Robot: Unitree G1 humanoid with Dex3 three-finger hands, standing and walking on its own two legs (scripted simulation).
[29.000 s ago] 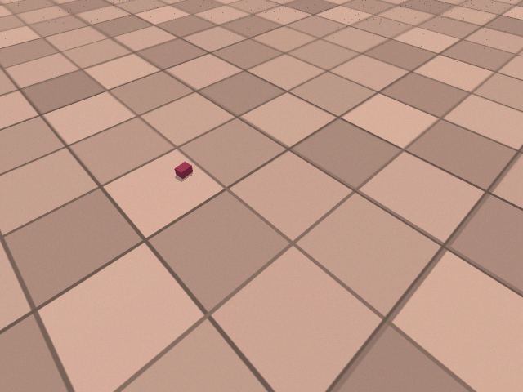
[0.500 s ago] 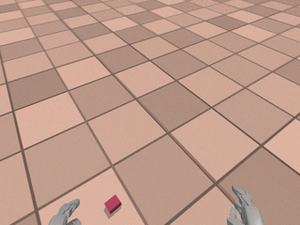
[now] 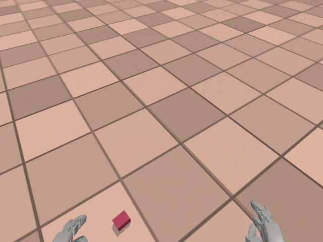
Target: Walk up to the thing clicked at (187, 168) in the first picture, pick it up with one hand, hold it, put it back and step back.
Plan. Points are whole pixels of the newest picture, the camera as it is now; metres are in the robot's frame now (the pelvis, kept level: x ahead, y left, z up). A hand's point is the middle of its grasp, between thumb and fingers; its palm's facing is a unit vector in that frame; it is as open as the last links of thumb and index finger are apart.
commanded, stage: home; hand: left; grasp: from above
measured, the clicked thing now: (121, 220) +0.42 +0.23 -0.69
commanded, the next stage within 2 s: stand in 0.26 s
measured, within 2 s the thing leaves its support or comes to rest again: neither
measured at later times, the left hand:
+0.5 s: hand out of the picture +0.15 +0.21 -0.09, palm faces +0.01 -0.95 -0.32, open 7.4 cm
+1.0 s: hand out of the picture +0.03 +0.24 -0.10, palm faces +0.04 -0.94 -0.33, open 7.4 cm
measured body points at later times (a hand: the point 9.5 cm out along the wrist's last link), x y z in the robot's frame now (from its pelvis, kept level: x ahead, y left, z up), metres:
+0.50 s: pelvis -0.01 +0.00 +0.01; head +0.02 +0.00 +0.46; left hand +0.15 +0.25 -0.06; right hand +0.14 -0.26 -0.09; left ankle +0.01 +0.13 -0.68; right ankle -0.01 -0.14 -0.68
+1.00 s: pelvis +0.00 +0.01 +0.06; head +0.00 +0.00 +0.51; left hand +0.03 +0.29 -0.08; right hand +0.07 -0.27 -0.08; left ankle +0.01 +0.13 -0.68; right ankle -0.01 -0.14 -0.68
